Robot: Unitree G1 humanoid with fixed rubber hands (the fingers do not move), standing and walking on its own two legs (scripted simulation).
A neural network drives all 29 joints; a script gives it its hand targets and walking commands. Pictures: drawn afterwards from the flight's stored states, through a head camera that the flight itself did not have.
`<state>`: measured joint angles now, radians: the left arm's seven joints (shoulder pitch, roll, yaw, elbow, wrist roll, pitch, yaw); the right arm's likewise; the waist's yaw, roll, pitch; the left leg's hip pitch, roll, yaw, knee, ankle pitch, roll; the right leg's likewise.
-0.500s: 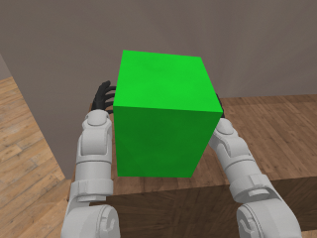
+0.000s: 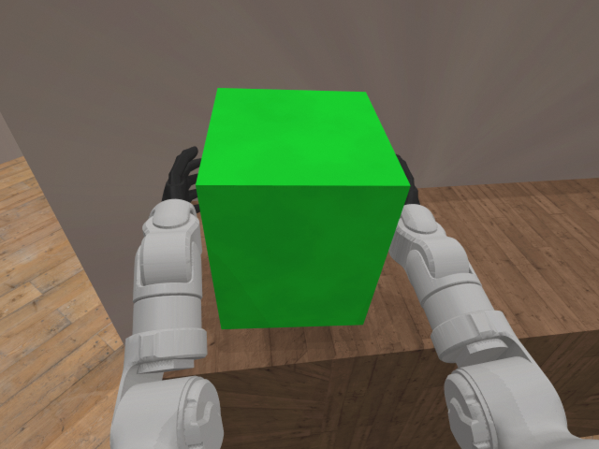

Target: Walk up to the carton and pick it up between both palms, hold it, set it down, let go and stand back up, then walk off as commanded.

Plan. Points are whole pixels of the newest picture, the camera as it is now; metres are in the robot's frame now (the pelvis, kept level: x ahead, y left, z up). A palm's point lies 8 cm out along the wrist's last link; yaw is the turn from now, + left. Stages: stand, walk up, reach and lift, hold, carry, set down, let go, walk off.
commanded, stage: reach and lift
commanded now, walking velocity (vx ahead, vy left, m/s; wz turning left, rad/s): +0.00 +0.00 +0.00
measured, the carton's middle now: (293, 211) +0.39 +0.00 +0.17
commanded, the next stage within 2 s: hold in 0.76 s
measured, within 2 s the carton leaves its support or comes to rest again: neither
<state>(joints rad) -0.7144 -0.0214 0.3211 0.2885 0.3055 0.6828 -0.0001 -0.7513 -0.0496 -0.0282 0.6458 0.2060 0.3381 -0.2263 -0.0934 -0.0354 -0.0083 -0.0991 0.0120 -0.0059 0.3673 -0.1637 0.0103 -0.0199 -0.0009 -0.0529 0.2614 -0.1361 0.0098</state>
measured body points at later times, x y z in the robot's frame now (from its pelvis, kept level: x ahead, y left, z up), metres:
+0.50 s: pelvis +0.01 -0.01 +0.00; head -0.04 +0.02 +0.45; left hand +0.40 +0.14 +0.21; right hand +0.39 -0.16 +0.20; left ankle +0.03 +0.11 -0.75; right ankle +0.01 -0.13 -0.75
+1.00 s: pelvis -0.01 +0.00 +0.00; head -0.06 +0.02 +0.45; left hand +0.39 +0.15 +0.23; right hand +0.38 -0.15 +0.22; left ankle +0.03 +0.11 -0.75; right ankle +0.01 -0.13 -0.75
